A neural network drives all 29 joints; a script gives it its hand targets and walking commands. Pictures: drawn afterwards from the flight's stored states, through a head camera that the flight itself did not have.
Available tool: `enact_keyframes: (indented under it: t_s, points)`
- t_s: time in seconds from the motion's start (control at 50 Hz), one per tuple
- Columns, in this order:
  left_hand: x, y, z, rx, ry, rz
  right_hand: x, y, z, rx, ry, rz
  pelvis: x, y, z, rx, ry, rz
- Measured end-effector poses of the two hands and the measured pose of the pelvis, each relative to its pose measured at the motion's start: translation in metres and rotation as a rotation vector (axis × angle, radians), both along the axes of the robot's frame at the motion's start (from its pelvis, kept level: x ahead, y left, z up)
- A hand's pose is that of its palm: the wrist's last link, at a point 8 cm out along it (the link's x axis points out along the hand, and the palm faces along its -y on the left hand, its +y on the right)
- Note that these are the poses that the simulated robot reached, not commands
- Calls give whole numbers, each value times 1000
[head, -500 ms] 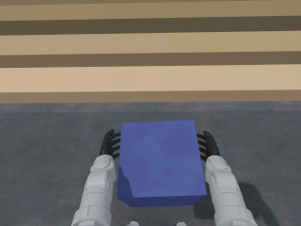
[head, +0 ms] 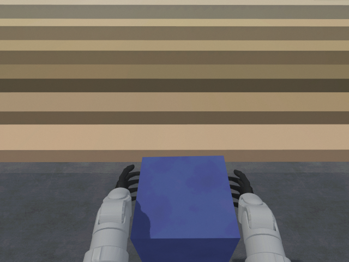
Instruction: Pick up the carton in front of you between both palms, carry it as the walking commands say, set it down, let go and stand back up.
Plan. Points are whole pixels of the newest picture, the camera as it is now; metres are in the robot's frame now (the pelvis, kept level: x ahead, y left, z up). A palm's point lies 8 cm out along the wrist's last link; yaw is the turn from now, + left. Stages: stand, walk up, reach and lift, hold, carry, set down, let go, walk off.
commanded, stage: reach and lift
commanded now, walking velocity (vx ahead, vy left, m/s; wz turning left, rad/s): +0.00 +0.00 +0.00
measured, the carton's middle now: (184, 215) +0.28 +0.00 -0.06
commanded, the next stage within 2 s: hold in 0.86 s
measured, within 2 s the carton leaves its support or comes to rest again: neither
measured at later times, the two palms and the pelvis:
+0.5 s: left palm (122, 189) +0.30 +0.15 +0.04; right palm (246, 194) +0.29 -0.15 +0.03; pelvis +0.00 +0.00 +0.00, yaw +0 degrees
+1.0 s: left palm (120, 185) +0.29 +0.15 +0.06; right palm (248, 191) +0.29 -0.15 +0.05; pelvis +0.01 +0.00 +0.01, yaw +0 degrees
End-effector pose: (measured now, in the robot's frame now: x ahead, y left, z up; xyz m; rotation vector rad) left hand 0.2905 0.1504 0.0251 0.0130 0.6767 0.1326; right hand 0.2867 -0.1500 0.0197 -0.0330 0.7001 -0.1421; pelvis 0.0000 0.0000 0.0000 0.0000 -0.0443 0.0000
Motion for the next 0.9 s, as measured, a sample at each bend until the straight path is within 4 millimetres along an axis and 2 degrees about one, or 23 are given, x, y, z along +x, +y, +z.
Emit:
enact_keyframes:
  t_s: [0.22, 0.66, 0.9]
  points:
    - [-1, 0, 5, -6, -14, 13, 1, 0, 4, 10, -14, -1, -10, -1, -1, 0, -15, 0]
    - [7, 0, 15, 16, -14, -2, 8, 0, 14, -14, -8, 17, 8, -3, 5, -1, -26, 3]
    - [5, 1, 22, 16, -22, -5, 5, 1, 21, -15, -13, 15, 9, -1, 6, -1, -42, 2]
